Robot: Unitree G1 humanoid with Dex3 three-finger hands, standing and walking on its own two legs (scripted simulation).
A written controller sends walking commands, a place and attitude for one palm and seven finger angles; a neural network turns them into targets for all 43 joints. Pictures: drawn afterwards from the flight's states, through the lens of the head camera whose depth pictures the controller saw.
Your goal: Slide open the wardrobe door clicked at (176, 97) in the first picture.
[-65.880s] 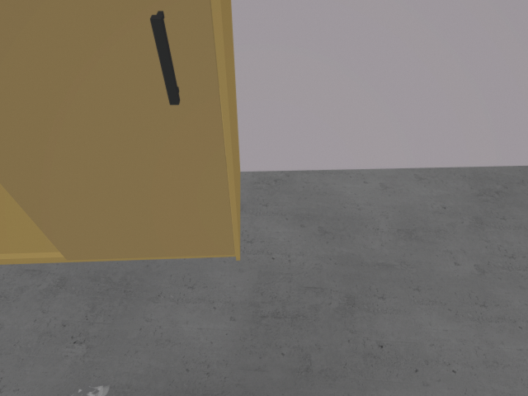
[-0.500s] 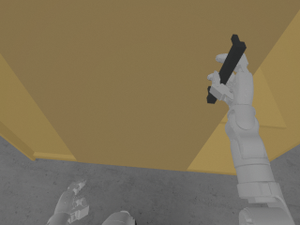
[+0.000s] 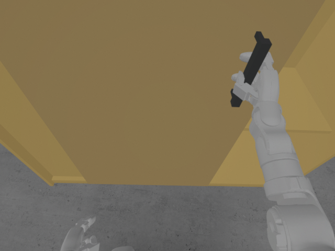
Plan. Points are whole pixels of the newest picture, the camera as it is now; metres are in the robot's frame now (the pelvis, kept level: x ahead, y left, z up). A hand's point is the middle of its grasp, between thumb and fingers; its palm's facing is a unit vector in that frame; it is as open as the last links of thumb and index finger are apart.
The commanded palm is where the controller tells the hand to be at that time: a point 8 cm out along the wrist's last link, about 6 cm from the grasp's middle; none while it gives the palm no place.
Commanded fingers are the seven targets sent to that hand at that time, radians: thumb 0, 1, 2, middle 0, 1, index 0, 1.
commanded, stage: step sideways, sliding the door along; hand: right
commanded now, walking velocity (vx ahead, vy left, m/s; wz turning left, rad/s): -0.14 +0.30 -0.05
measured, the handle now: (245, 72) +0.48 -0.19 +0.16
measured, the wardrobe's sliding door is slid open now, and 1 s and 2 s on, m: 0.46 0.54 0.53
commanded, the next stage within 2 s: stop walking and hold the door there in 0.56 s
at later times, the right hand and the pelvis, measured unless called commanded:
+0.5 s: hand (205, 84) +0.44 -0.08 +0.16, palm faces +0.27 +0.96 -0.11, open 6.4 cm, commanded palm +0.41 -0.06 +0.17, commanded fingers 0.00 -0.90 -0.90 0.45 1.40 0.45 1.40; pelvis +0.02 +0.09 +0.01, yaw -6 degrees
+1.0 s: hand (206, 82) +0.44 -0.09 +0.16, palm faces +0.41 +0.89 -0.20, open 6.2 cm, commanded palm +0.40 -0.12 +0.16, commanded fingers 0.00 -0.90 -0.90 0.45 1.40 0.45 1.40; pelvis +0.05 +0.16 +0.01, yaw -5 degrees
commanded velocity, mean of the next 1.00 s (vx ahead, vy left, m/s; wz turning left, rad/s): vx -0.12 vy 0.12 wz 0.06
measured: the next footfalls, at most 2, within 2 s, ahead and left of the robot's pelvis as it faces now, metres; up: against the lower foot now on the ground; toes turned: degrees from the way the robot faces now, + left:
right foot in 0.50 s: +0.04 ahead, -0.08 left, +0.00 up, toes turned -15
left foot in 0.72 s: +0.14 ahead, +0.26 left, +0.00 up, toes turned -1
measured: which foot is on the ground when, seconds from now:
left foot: down 0.00-0.52, up 0.54-0.70, down 0.72-1.00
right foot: down 0.00-0.32, up 0.34-0.48, down 0.50-0.74, up 0.76-1.00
